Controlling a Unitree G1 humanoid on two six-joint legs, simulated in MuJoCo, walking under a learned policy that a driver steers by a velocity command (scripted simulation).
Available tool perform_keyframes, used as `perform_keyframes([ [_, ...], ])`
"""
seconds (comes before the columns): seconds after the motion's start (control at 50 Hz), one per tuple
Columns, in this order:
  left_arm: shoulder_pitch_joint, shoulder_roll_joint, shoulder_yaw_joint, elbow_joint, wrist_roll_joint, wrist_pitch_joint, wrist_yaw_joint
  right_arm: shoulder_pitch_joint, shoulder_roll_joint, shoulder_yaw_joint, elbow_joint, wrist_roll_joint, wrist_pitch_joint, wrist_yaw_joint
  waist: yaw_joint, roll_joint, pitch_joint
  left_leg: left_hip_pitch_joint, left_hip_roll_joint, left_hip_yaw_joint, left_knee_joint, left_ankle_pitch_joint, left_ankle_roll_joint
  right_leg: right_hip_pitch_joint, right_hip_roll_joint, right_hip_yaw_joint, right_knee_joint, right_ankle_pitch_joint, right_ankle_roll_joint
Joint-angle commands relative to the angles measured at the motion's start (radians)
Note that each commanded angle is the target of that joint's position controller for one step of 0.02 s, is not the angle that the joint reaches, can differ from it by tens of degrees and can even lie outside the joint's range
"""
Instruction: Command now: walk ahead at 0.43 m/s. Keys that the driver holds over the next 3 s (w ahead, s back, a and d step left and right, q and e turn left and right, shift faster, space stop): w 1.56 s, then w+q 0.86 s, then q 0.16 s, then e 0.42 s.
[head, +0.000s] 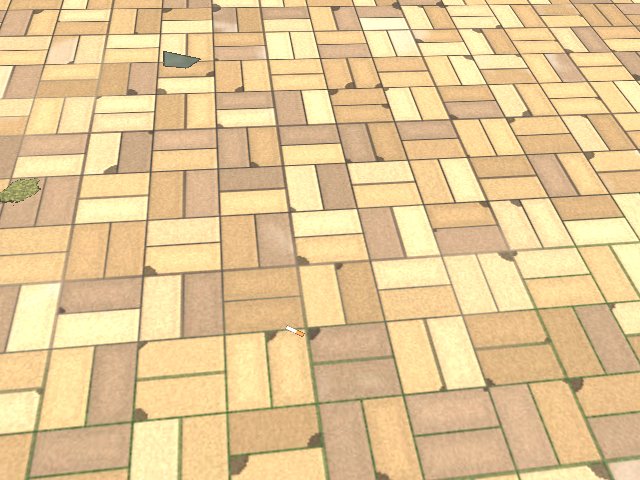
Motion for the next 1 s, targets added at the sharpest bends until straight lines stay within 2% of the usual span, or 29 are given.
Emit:
perform_keyframes([
  [0.02,-0.129,0.014,-0.001,-0.093,0.005,-0.01,-0.009,0.045,-0.153,-0.022,-0.027,-0.002,0.003,-0.018,-0.01,0.108,0.073,0.081,0.229,-0.169,-0.134,0.402,0.103,-0.214,-0.022,-0.012,-0.115,0.103,0.033],
  [0.1,-0.271,-0.003,-0.016,-0.141,-0.003,-0.019,-0.022,0.069,-0.169,-0.018,-0.02,0.001,0.009,-0.032,-0.039,0.117,0.118,0.002,0.207,-0.108,-0.183,0.344,0.093,-0.111,0.015,-0.049,-0.362,0.251,0.043],
  [0.16,-0.343,0.001,-0.022,-0.168,-0.009,-0.028,-0.037,0.103,-0.173,-0.022,-0.001,0.01,0.013,-0.034,-0.043,0.119,0.153,0.046,0.243,-0.103,-0.177,0.36,0.107,-0.096,0.031,-0.048,-0.453,0.261,0.021],
  [0.2,-0.362,0.016,-0.021,-0.183,-0.011,-0.036,-0.046,0.1,-0.18,-0.029,0.005,0.014,0.018,-0.036,-0.022,0.122,0.147,0.115,0.273,-0.1,-0.136,0.443,0.102,-0.089,0.036,-0.039,-0.493,0.219,-0.011],
  [0.24,-0.298,0.055,-0.006,-0.169,-0.008,-0.041,-0.049,0.074,-0.205,-0.039,-0.005,0.009,0.024,-0.038,0.033,0.146,0.074,0.176,0.286,-0.091,-0.027,0.738,0.085,0.022,0.075,-0.06,-0.5,0.151,-0.047],
  [0.26,-0.202,0.086,0.01,-0.143,-0.008,-0.04,-0.044,0.059,-0.217,-0.044,-0.011,0.004,0.033,-0.039,0.086,0.168,-0.003,0.189,0.276,-0.079,0.093,0.928,0.074,0.146,0.109,-0.082,-0.494,0.121,-0.071],
  [0.28,-0.027,0.125,0.032,-0.09,-0.011,-0.036,-0.035,0.039,-0.212,-0.041,-0.021,-0.003,0.042,-0.039,0.173,0.163,-0.112,0.126,0.237,-0.051,0.294,0.999,0.048,0.378,0.12,-0.088,-0.51,0.15,-0.104],
  [0.3,0.17,0.182,0.047,-0.044,0.004,-0.029,-0.023,0.037,-0.185,-0.027,-0.048,-0.017,0.042,-0.039,0.234,0.082,-0.259,-0.124,0.192,-0.041,0.593,0.71,0.026,0.728,-0.055,0.114,-0.461,0.129,-0.168],
  [0.32,0.239,0.236,0.055,-0.012,0.013,-0.028,-0.031,0.197,-0.017,0.018,-0.048,-0.011,0.022,-0.02,0.137,-0.21,-0.436,-0.517,-0.025,-0.067,0.973,-0.181,-0.035,1.069,-0.32,0.651,-0.575,-0.13,-0.356],
  [0.34,0.214,0.129,0.029,-0.003,0.005,-0.028,-0.031,0.118,-0.13,-0.007,-0.039,0.021,-0.008,-0.013,0.18,-0.132,-0.377,-0.63,-0.006,-0.189,1.094,-0.306,-0.014,1.002,-0.303,0.758,-0.709,-0.254,-0.327],
  [0.36,0.106,0.101,0.016,-0.014,0.003,-0.03,-0.025,-0.006,-0.191,-0.027,-0.092,0.052,-0.026,-0.011,0.154,-0.11,-0.175,-0.699,0.05,-0.156,1.1,-0.226,0.0,0.827,-0.27,0.587,-0.744,-0.209,-0.272],
  [0.38,0.026,0.081,0.009,-0.027,0.008,-0.035,-0.026,-0.071,-0.19,-0.026,-0.109,0.051,-0.034,-0.018,0.119,-0.005,-0.094,-0.657,0.105,-0.135,1.048,-0.128,0.002,0.662,-0.232,0.46,-0.777,-0.094,-0.243],
  [0.4,-0.019,0.059,0.002,-0.03,0.018,-0.041,-0.03,-0.094,-0.181,-0.033,-0.112,0.037,-0.031,-0.024,0.084,0.029,-0.038,-0.617,0.136,-0.119,0.988,-0.072,-0.006,0.537,-0.191,0.363,-0.802,0.023,-0.224],
  [0.42,-0.037,0.04,-0.005,-0.026,0.029,-0.046,-0.032,-0.067,-0.165,-0.036,-0.108,0.027,-0.019,-0.026,0.046,0.006,-0.035,-0.552,0.164,-0.125,0.956,-0.038,-0.011,0.463,-0.159,0.295,-0.829,0.075,-0.212],
  [0.46,-0.03,0.042,-0.005,-0.008,0.02,-0.052,-0.036,-0.036,-0.119,-0.03,-0.107,0.019,0.004,-0.027,0.017,-0.014,-0.022,-0.511,0.182,-0.111,0.896,-0.028,-0.027,0.381,-0.139,0.231,-0.875,0.109,-0.223],
  [0.54,0.029,0.097,0.004,0.031,0.018,-0.053,-0.015,-0.184,-0.125,-0.03,-0.174,0.0,0.019,-0.032,0.038,-0.008,0.051,-0.614,0.205,-0.084,0.687,0.127,-0.077,0.33,-0.125,0.146,-0.929,0.137,-0.227],
  [0.62,0.1,0.127,0.006,0.057,0.007,-0.041,0.0,-0.338,-0.103,-0.017,-0.218,0.004,0.004,-0.02,0.093,0.001,0.059,-0.563,0.156,-0.039,0.399,0.346,-0.081,0.359,-0.085,0.061,-0.917,0.17,-0.175],
  [0.68,0.168,0.137,0.007,0.09,-0.003,-0.03,0.001,-0.427,-0.11,-0.013,-0.251,0.016,0.0,-0.006,0.126,-0.003,0.069,-0.567,0.134,-0.035,0.307,0.36,-0.075,0.453,-0.12,0.068,-0.885,0.156,-0.17],
  [0.76,0.183,0.155,0.015,0.109,-0.004,-0.004,0.007,-0.447,-0.149,-0.021,-0.286,0.019,-0.009,0.017,0.099,-0.023,0.053,-0.555,0.113,-0.044,0.234,0.22,-0.025,0.607,-0.19,0.096,-0.786,0.253,-0.14],
  [0.78,0.167,0.163,0.017,0.106,-0.003,0.002,0.008,-0.401,-0.166,-0.029,-0.278,0.019,-0.011,0.018,0.067,-0.036,0.025,-0.482,0.092,-0.025,0.221,0.184,-0.009,0.619,-0.186,0.088,-0.729,0.365,-0.127],
  [0.8,0.147,0.159,0.014,0.102,0.0,0.009,0.008,-0.289,-0.196,-0.048,-0.247,0.017,-0.012,0.016,0.004,-0.032,-0.04,-0.328,0.06,0.005,0.197,0.176,0.016,0.605,-0.148,0.054,-0.594,0.517,-0.106],
  [0.82,0.15,0.126,-0.001,0.089,0.012,0.011,0.01,-0.112,-0.252,-0.073,-0.198,0.012,-0.011,0.007,-0.065,-0.003,-0.166,-0.065,0.096,-0.028,0.225,0.198,0.057,0.497,-0.092,0.012,-0.371,0.501,-0.076],
  [0.84,0.241,0.029,-0.033,0.059,0.026,-0.004,0.004,0.021,-0.36,-0.098,-0.178,-0.009,-0.006,0.001,-0.055,0.201,-0.332,0.331,0.349,-0.408,0.223,0.149,0.187,0.14,0.039,-0.05,0.02,0.15,-0.011],
  [0.86,0.273,0.003,-0.044,0.079,0.01,-0.028,-0.002,0.053,-0.316,-0.087,-0.162,0.001,0.001,0.007,-0.052,0.327,-0.413,0.446,0.446,-0.759,0.051,-0.005,0.276,-0.084,0.134,0.045,0.228,-0.387,0.01],
  [0.88,0.193,0.122,-0.015,0.065,-0.017,-0.044,-0.008,-0.013,-0.243,-0.063,-0.174,0.007,0.0,0.009,-0.057,0.223,-0.271,0.342,0.411,-0.665,0.024,-0.081,0.224,-0.185,0.067,0.107,0.313,-0.365,-0.01],
  [0.9,0.113,0.133,-0.011,0.043,-0.029,-0.052,-0.008,-0.092,-0.21,-0.053,-0.194,0.004,0.0,0.007,-0.035,0.167,-0.159,0.201,0.372,-0.516,0.008,-0.034,0.188,-0.198,0.013,0.08,0.294,-0.273,-0.023],
  [0.92,0.076,0.12,-0.011,0.038,-0.018,-0.05,-0.003,-0.158,-0.186,-0.045,-0.202,-0.002,-0.002,0.01,-0.004,0.103,-0.081,0.061,0.328,-0.409,-0.027,0.059,0.171,-0.163,-0.029,0.058,0.229,-0.191,-0.017],
  [0.94,0.073,0.113,-0.005,0.041,-0.004,-0.04,0.002,-0.195,-0.158,-0.037,-0.208,-0.008,-0.007,0.012,0.026,0.106,-0.046,-0.028,0.29,-0.335,-0.059,0.128,0.154,-0.11,-0.061,0.062,0.164,-0.135,-0.012],
  [1.0,0.105,0.057,-0.011,0.051,0.006,-0.007,0.004,-0.192,-0.165,-0.04,-0.19,-0.006,-0.019,0.016,0.066,0.112,-0.029,-0.127,0.255,-0.232,-0.126,0.25,0.167,-0.037,-0.076,0.049,0.092,-0.061,0.013],
])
